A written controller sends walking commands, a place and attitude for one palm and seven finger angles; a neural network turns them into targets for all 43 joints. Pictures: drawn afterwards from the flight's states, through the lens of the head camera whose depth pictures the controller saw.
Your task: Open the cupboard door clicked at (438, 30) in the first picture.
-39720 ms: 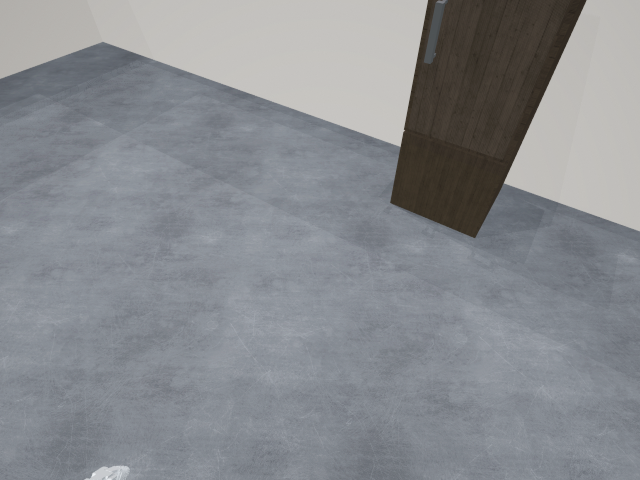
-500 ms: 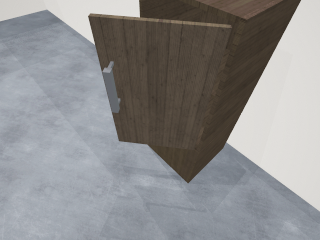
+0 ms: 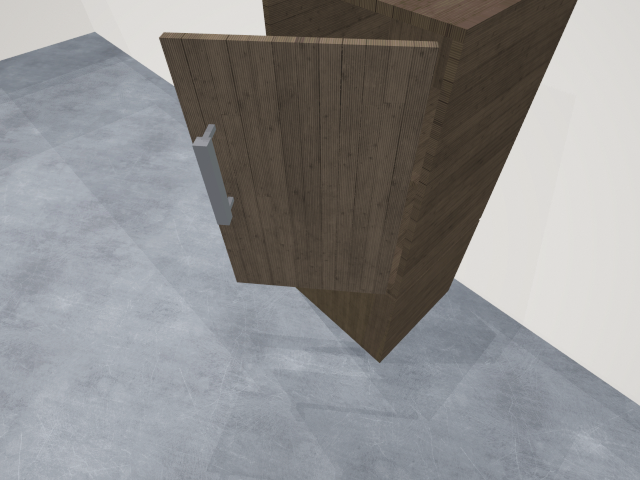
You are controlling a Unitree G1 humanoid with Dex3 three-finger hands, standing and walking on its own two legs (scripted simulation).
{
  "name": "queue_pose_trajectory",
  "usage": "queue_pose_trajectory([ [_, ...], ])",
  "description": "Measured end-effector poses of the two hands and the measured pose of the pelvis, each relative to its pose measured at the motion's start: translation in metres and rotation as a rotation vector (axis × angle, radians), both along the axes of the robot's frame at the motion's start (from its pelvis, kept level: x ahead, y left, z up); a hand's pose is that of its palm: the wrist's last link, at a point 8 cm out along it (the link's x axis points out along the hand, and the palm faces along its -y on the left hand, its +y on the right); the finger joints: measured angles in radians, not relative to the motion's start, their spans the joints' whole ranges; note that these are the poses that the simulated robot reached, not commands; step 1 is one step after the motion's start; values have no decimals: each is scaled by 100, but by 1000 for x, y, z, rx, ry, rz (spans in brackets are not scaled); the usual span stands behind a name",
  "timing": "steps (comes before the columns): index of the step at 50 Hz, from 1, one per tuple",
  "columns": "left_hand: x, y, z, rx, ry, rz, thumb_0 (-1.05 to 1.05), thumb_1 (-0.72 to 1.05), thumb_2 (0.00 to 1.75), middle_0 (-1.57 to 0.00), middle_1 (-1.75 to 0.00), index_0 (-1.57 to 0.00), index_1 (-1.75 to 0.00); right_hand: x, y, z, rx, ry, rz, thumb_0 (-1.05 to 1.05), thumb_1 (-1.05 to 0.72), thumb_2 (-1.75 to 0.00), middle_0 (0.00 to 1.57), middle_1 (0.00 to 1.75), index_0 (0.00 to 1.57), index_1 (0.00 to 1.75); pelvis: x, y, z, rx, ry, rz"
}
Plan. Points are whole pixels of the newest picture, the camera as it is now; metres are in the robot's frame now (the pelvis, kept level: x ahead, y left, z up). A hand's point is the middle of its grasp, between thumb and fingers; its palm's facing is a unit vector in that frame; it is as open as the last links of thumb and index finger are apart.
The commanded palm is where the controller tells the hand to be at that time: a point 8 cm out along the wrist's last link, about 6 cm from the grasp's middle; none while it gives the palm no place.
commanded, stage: come to a stop and stand still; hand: left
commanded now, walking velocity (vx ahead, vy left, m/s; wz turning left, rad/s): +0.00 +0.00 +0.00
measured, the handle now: (218, 177) +0.57 +0.21 +0.03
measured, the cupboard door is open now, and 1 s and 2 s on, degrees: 40 40 40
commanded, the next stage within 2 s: look again from close up in 0.64 s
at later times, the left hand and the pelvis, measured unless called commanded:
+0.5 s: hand out of the picture +0.02 +0.15 -0.17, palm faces -0.01 -0.97 -0.22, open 7.4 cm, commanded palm none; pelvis +0.00 -0.03 +0.01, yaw +0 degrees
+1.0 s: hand out of the picture +0.05 +0.17 -0.16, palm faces +0.00 -0.97 -0.26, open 7.4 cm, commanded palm none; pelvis +0.01 -0.04 +0.01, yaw +0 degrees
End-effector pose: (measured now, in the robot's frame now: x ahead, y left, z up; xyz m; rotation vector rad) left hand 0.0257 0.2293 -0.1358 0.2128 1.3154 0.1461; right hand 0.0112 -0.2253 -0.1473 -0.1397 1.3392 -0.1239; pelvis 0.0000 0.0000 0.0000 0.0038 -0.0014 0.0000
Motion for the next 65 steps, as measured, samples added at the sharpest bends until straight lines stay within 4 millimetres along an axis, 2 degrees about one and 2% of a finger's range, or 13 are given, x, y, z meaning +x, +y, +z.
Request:
queue_pose_trajectory([
  [11,-18,-17,5,4,43,8,1,91,90,-21,-30,-20,-30,7,-18,0,12,-13,2,1,-92,-89,20,30,20,30,-1,-18,4,16,-5,-8],
  [25,-7,-31,2,-13,27,15,1,90,90,-21,-30,-20,-30,21,-42,9,-26,-8,12,0,-91,-89,20,30,20,30,4,-35,6,14,-2,-5],
  [43,17,-17,7,15,-17,9,0,90,90,-21,-30,-20,-30,36,-53,15,-55,-25,26,0,-91,-89,20,30,20,30,9,-37,8,12,-2,-2],
  [65,16,-7,10,24,-15,13,1,90,90,-21,-30,-20,-30,41,-54,19,-70,-31,38,0,-91,-89,20,30,20,30,9,-33,10,12,-4,0],
])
